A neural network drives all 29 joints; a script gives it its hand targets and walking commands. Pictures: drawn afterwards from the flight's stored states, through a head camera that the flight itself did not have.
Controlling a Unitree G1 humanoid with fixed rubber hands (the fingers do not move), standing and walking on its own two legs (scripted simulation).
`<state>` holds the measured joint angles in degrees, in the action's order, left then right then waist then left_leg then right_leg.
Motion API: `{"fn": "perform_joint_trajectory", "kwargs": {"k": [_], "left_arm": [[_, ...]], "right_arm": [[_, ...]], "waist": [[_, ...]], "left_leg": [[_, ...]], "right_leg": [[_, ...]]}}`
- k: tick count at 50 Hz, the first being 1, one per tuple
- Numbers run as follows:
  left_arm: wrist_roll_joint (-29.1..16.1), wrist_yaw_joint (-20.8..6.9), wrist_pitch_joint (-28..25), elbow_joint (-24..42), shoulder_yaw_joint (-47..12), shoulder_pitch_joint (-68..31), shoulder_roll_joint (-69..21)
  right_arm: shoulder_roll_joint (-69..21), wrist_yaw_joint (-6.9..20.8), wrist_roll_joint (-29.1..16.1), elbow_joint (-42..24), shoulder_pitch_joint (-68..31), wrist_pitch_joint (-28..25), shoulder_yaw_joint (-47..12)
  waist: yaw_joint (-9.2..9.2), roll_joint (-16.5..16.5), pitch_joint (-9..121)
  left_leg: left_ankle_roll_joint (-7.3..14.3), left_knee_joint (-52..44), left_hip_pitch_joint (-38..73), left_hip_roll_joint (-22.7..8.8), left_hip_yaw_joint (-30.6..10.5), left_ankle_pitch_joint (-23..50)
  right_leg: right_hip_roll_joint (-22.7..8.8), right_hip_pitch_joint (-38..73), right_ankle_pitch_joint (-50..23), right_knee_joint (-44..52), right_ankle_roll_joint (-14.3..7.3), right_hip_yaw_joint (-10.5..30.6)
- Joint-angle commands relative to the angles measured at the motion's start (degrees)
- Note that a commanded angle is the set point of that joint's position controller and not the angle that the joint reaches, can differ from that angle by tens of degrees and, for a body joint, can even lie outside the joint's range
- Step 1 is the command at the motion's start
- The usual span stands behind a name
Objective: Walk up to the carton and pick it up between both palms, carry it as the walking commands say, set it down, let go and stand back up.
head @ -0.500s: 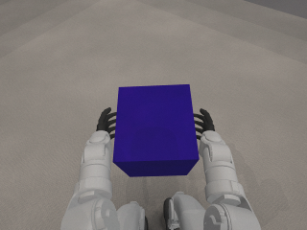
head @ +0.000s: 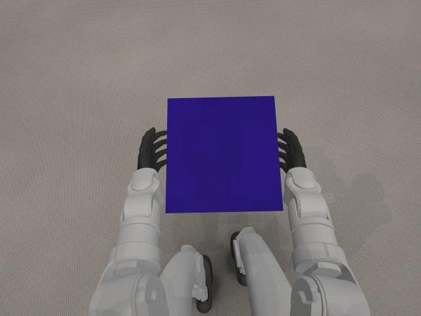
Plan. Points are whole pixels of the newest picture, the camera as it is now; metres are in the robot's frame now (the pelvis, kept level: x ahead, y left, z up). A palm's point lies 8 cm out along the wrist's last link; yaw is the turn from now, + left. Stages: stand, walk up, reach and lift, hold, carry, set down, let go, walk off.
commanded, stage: set down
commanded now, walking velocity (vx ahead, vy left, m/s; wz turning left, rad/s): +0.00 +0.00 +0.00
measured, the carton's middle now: (220, 164) +0.39 -0.04 -0.13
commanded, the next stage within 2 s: none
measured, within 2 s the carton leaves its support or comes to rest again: neither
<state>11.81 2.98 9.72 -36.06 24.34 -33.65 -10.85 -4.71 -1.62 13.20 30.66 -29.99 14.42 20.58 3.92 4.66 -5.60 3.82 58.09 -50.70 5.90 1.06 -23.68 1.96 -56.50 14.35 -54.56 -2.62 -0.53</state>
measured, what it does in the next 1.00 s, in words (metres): lowers itself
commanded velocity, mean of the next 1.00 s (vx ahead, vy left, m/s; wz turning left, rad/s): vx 0.00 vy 0.00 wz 0.00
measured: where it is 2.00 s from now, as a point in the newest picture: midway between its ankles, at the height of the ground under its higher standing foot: (223, 280)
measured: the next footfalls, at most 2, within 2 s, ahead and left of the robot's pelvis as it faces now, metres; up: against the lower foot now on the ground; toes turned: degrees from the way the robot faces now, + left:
none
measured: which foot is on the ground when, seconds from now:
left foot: down 0.00-1.00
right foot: down 0.00-1.00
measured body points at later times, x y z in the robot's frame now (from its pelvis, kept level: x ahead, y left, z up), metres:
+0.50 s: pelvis -0.01 -0.02 -0.08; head +0.19 -0.05 +0.32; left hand +0.41 +0.09 -0.15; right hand +0.39 -0.20 -0.17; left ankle +0.04 +0.08 -0.67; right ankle +0.11 -0.09 -0.67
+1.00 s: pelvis -0.03 -0.01 -0.15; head +0.22 -0.06 +0.22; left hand +0.45 +0.09 -0.23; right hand +0.42 -0.21 -0.25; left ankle +0.04 +0.08 -0.67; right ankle +0.11 -0.09 -0.67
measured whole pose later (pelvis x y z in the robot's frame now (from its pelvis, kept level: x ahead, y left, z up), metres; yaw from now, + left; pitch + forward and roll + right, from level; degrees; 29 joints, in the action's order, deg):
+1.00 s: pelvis -0.03 -0.01 -0.15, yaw +0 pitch +31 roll +3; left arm 8.3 4.8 13.9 -42.4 26.6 -54.9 -2.5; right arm 2.0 -7.0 6.9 38.2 -53.4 19.8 18.3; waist 3.6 4.0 -3.3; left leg 2.6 94.5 -91.6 7.5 3.0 -34.0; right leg 2.8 -98.8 21.8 -89.9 -3.5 -0.6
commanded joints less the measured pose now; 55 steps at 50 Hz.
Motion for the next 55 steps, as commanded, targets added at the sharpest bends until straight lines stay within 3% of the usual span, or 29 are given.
{"fn": "perform_joint_trajectory", "kwargs": {"k": [1, 6, 7, 8, 11, 12, 16, 19, 20, 21, 22, 23, 25, 26, 28, 31, 32, 36, 37, 39, 40, 41, 42, 43, 47, 48, 50, 52, 55], "left_arm": [[-2.83, -8.33, -1.84, -3.10, -33.00, -28.51, -50.10], [-4.92, -7.41, -2.38, 1.20, -35.23, -33.08, -47.88], [-5.35, -7.21, -2.33, 0.58, -35.91, -31.84, -49.08], [-4.66, -7.10, -2.59, 0.79, -34.34, -30.95, -47.22], [-4.95, -6.80, -2.15, -1.58, -34.28, -30.27, -44.99], [-4.22, -6.48, -2.36, -2.31, -33.59, -30.79, -45.41], [-5.94, -7.00, -2.73, -0.57, -34.25, -34.88, -45.87], [-6.18, -6.78, -2.83, -1.10, -33.69, -37.47, -43.61], [-7.92, -6.85, -2.78, -1.69, -34.25, -38.87, -44.04], [-5.16, -6.69, -1.96, -3.45, -30.61, -38.41, -42.49], [-6.40, -7.03, -1.47, -4.83, -33.06, -40.69, -44.12], [-6.15, -6.76, -1.93, -2.35, -31.08, -42.92, -41.25], [-6.69, -6.68, -1.89, -2.45, -31.74, -44.99, -41.42], [-5.84, -6.30, -1.87, -2.37, -30.50, -42.78, -39.46], [-7.29, -6.26, -1.57, -0.64, -31.80, -46.71, -40.80], [-7.66, -6.79, -0.47, -2.07, -30.37, -50.17, -39.80], [-7.96, -6.56, 0.20, -2.34, -31.23, -51.26, -39.34], [-6.83, -7.17, 1.22, -3.32, -26.61, -53.64, -39.81], [-7.06, -7.27, 1.64, -2.59, -26.96, -55.16, -38.78], [-7.70, -7.70, 1.84, -1.67, -26.14, -58.55, -39.09], [-6.82, -7.83, 2.65, -3.03, -26.03, -55.64, -38.85], [-7.48, -8.19, 2.33, -2.51, -26.99, -57.96, -39.73], [-7.95, -8.12, 2.72, -2.00, -27.14, -59.76, -40.51], [-7.75, -8.28, 3.05, -3.71, -25.78, -58.39, -40.97], [-8.63, -7.83, 4.10, -5.22, -27.68, -59.06, -42.18], [-7.99, -8.07, 4.63, -8.16, -26.77, -57.24, -44.13], [-7.79, -7.24, 3.98, -5.03, -27.01, -59.17, -44.58], [-8.56, -6.89, 3.94, -3.04, -29.24, -61.23, -44.53], [-9.87, -5.96, 3.63, -0.81, -30.16, -62.91, -45.05]], "right_arm": [[-51.09, 10.19, -10.28, -6.33, -39.38, -4.61, -36.75], [-50.49, 9.08, -11.39, -6.71, -39.50, -4.55, -37.40], [-48.37, 9.00, -10.35, -4.71, -36.73, -4.89, -35.72], [-50.32, 8.49, -10.25, -5.66, -37.29, -4.44, -36.57], [-47.28, 7.41, -11.01, -4.86, -37.64, -4.61, -35.38], [-48.78, 7.37, -11.30, -4.52, -38.24, -4.74, -35.84], [-47.40, 6.74, -10.47, -1.66, -37.86, -4.36, -33.93], [-47.29, 5.95, -11.95, -2.38, -41.49, -4.55, -35.26], [-45.78, 5.41, -11.28, -4.49, -44.11, -4.97, -34.57], [-44.72, 5.05, -12.04, -2.82, -45.75, -4.35, -34.86], [-45.51, 4.91, -12.12, -3.30, -46.72, -4.28, -33.14], [-46.04, 4.81, -11.64, -1.07, -47.10, -3.64, -32.97], [-45.95, 4.16, -11.87, -1.73, -49.26, -3.55, -31.70], [-45.10, 3.72, -12.63, -3.93, -49.78, -3.74, -33.53], [-45.24, 3.54, -12.80, -2.74, -51.37, -2.82, -32.89], [-45.78, 3.02, -14.53, -5.18, -57.33, -2.53, -35.22], [-45.04, 2.58, -12.48, -0.68, -53.45, -1.52, -30.70], [-47.50, 2.87, -14.54, -3.32, -62.30, 0.06, -33.44], [-44.82, 2.66, -13.98, -3.72, -63.18, 0.29, -32.52], [-47.51, 3.03, -14.76, -3.75, -64.79, 1.29, -33.28], [-46.26, 3.04, -14.04, -3.03, -65.48, 1.05, -31.98], [-47.80, 3.09, -14.67, -2.16, -64.42, 1.28, -32.30], [-45.63, 3.31, -13.08, 0.36, -61.94, 1.61, -30.30], [-46.29, 3.54, -13.17, -0.62, -64.09, 1.62, -31.13], [-45.22, 4.31, -11.95, -0.74, -64.21, 1.80, -29.15], [-44.72, 4.68, -11.18, 1.32, -63.35, 1.58, -28.48], [-45.04, 5.42, -13.62, -4.22, -69.03, 0.77, -30.66], [-42.82, 6.00, -12.75, 0.61, -65.65, 1.08, -28.30], [-41.25, 6.88, -12.49, -1.81, -67.03, 0.49, -28.74]], "waist": [[-2.54, -6.16, 53.68], [-0.94, -5.80, 59.54], [0.83, -4.15, 59.38], [-1.20, -6.20, 60.79], [1.15, -6.55, 58.47], [-1.24, -4.79, 58.68], [1.68, -4.57, 58.14], [0.24, -4.99, 61.05], [2.94, -6.88, 62.72], [-1.21, -5.57, 57.96], [2.33, -5.16, 55.49], [0.15, -5.61, 57.30], [2.11, -6.19, 60.26], [-0.61, -6.71, 65.39], [1.54, -6.74, 65.17], [-1.47, -5.53, 68.45], [2.49, -5.55, 64.36], [-3.61, -7.58, 70.58], [-1.22, -7.91, 69.10], [-2.81, -10.04, 70.57], [-2.28, -9.15, 68.54], [-1.52, -7.68, 71.65], [1.14, -8.03, 70.13], [-0.65, -8.87, 70.41], [2.12, -7.75, 72.23], [1.93, -5.20, 68.92], [-0.05, -6.88, 75.71], [2.37, -2.89, 73.98], [4.28, -5.94, 78.34]], "left_leg": [[-1.18, -4.98, 1.80, 0.17, -11.99, 13.73], [-1.99, -0.60, 0.94, 0.79, -11.04, 12.17], [-2.49, 0.53, -0.11, 0.91, -11.28, 12.99], [-2.28, 1.27, -2.13, 1.43, -10.57, 13.50], [-1.97, 3.61, -5.73, 1.12, -10.86, 11.40], [-2.04, 4.63, -7.18, 1.65, -10.19, 10.51], [-2.25, 6.36, -11.08, 2.15, -9.63, 8.10], [-1.99, 10.16, -15.05, 3.04, -8.16, 6.95], [-1.55, 10.65, -15.08, 2.86, -9.44, 5.41], [-1.60, 10.46, -18.34, 3.07, -8.23, 4.48], [-1.11, 10.01, -17.69, 2.59, -9.63, 0.70], [-1.28, 11.10, -19.41, 3.35, -8.00, 0.38], [-1.18, 13.14, -20.85, 3.52, -7.99, 0.53], [-1.40, 14.10, -21.31, 3.41, -7.39, 3.77], [-1.11, 14.91, -22.05, 3.74, -7.94, 2.24], [-1.57, 18.51, -28.09, 4.49, -5.74, -0.29], [-1.33, 17.27, -27.35, 3.71, -7.15, -3.08], [-1.35, 21.11, -31.07, 4.10, -5.69, -3.23], [-1.58, 21.74, -31.60, 4.29, -5.98, -3.02], [-1.40, 23.34, -33.71, 4.28, -5.14, -3.47], [-1.42, 22.87, -34.64, 4.72, -5.54, -2.93], [-1.22, 23.98, -33.38, 4.36, -5.38, -2.17], [-2.06, 24.55, -35.30, 4.48, -4.82, -3.23], [-1.54, 24.45, -35.10, 4.62, -5.40, -2.62], [-1.85, 24.59, -34.23, 4.13, -6.89, -1.80], [-2.01, 24.36, -36.15, 4.86, -6.21, -3.27], [-1.65, 25.26, -31.04, 4.61, -7.14, 0.39], [-2.43, 25.81, -32.14, 5.16, -6.57, 0.32], [-2.74, 28.22, -31.05, 4.85, -7.66, 3.02]], "right_leg": [[3.19, 36.22, -16.98, -3.57, 0.90, 9.29], [3.93, 32.84, -15.11, -6.94, 1.57, 8.14], [3.78, 31.61, -16.26, -7.81, 1.14, 8.71], [3.89, 33.29, -18.42, -8.40, 1.83, 8.83], [3.78, 30.13, -17.23, -9.47, 2.22, 9.16], [3.81, 28.82, -15.94, -10.28, 2.24, 9.73], [4.16, 26.94, -14.63, -11.29, 1.90, 9.02], [4.03, 27.02, -14.99, -13.08, 2.23, 9.85], [4.11, 26.52, -13.10, -13.83, 2.47, 9.45], [4.31, 24.97, -11.34, -13.18, 2.54, 10.48], [4.05, 22.58, -7.56, -13.43, 2.70, 9.47], [3.92, 24.56, -5.13, -12.95, 2.37, 10.61], [4.43, 23.29, -5.05, -14.20, 2.58, 10.40], [4.30, 26.36, -9.59, -16.01, 2.72, 10.46], [4.15, 26.26, -8.28, -17.05, 3.10, 10.31], [3.85, 28.02, -3.22, -17.59, 2.42, 13.26], [4.06, 23.56, 0.10, -18.29, 2.63, 10.89], [3.12, 28.13, 5.32, -18.40, 2.73, 15.59], [3.55, 25.37, 4.89, -19.41, 2.93, 14.10], [3.16, 27.30, 7.99, -19.07, 3.09, 15.97], [3.66, 23.05, 4.16, -21.49, 3.43, 12.90], [3.41, 25.07, 3.83, -20.81, 2.89, 15.22], [3.81, 24.07, 3.86, -21.49, 2.51, 13.13], [3.61, 22.21, 2.41, -22.32, 2.73, 13.26], [3.41, 16.97, -3.53, -26.82, 2.33, 9.87], [4.07, 14.68, -1.43, -26.41, 2.04, 9.82], [4.46, 12.09, -4.68, -29.17, 2.49, 7.87], [4.67, 9.13, -5.92, -30.13, 1.92, 6.88], [5.04, 6.33, -8.13, -33.04, 1.91, 5.39]]}}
